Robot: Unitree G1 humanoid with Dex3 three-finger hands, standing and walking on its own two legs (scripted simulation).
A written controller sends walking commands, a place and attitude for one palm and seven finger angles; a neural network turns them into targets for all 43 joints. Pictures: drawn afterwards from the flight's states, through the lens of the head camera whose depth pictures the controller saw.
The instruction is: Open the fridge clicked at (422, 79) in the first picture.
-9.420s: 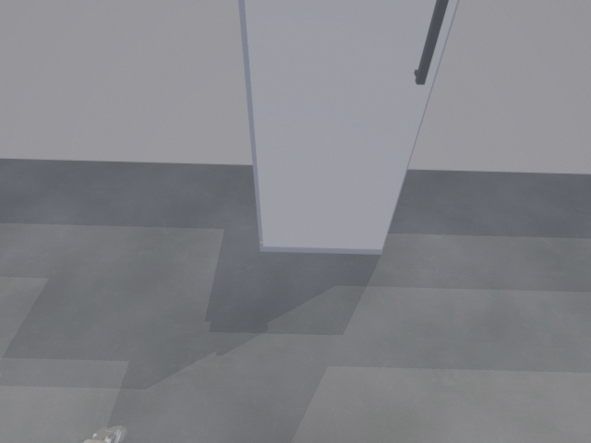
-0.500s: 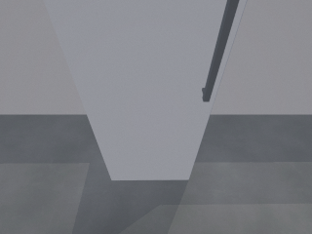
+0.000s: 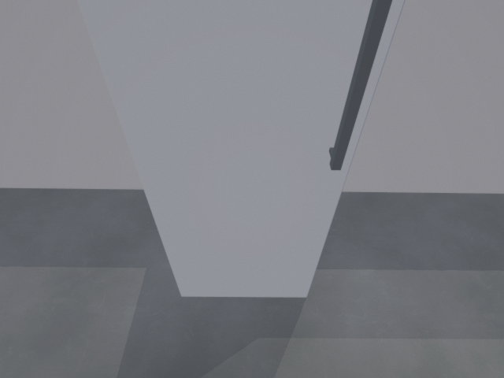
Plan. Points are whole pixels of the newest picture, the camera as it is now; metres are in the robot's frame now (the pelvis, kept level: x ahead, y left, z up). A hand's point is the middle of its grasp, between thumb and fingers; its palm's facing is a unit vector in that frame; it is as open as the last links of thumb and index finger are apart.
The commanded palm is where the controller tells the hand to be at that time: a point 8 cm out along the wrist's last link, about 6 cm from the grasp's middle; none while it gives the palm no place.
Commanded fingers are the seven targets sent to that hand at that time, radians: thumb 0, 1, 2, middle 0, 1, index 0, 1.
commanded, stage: shuffle to correct the standing spot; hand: right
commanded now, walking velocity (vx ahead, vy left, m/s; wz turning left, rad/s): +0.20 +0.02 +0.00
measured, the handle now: (351, 93) +0.54 -0.14 +0.21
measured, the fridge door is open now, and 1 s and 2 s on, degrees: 0 0 0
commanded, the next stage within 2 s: come to a stop and stand still in 0.14 s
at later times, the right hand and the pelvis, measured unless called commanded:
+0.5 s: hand out of the picture +0.01 -0.18 -0.20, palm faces +0.03 +0.99 -0.13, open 7.4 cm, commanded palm none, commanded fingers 0.00 -0.90 -0.90 0.20 0.30 0.20 0.30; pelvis +0.08 -0.03 -0.01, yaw +1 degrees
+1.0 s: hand out of the picture +0.14 -0.16 -0.19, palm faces -0.04 +0.98 -0.22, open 7.4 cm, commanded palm none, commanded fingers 0.00 -0.90 -0.90 0.20 0.30 0.20 0.30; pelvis +0.05 +0.01 -0.03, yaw +2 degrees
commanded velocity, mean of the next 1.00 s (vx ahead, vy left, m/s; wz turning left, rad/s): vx -0.01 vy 0.04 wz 0.00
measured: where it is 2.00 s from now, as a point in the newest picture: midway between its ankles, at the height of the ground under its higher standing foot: outside the picture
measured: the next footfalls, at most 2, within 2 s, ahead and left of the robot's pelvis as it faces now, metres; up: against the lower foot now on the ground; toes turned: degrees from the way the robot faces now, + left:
right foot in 0.38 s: +0.09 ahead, -0.11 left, +0.00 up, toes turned -3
left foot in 0.82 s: +0.15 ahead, +0.16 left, +0.00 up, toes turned +3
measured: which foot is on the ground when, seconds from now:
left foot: down 0.00-0.40, up 0.42-0.80, down 0.82-1.00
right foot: down 0.00-0.24, up 0.26-0.36, down 0.38-1.00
